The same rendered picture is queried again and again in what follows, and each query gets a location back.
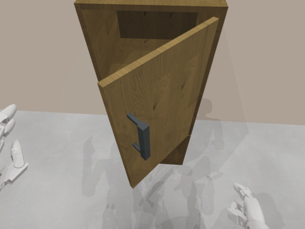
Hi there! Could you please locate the handle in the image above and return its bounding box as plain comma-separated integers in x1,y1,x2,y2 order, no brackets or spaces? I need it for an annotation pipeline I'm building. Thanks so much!
127,112,151,161

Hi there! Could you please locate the cupboard door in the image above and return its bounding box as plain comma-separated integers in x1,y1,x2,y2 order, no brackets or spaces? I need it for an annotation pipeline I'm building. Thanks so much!
97,17,219,188

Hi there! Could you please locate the robot right hand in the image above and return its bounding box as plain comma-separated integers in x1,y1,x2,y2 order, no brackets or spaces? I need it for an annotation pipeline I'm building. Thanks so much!
227,183,265,229

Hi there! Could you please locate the robot left hand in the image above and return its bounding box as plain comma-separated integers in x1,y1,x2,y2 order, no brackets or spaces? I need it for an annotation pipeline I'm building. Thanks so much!
0,104,28,191

